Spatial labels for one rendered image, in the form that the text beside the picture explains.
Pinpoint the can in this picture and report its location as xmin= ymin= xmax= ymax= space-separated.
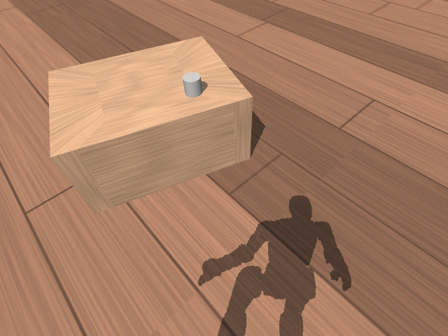
xmin=183 ymin=72 xmax=202 ymax=97

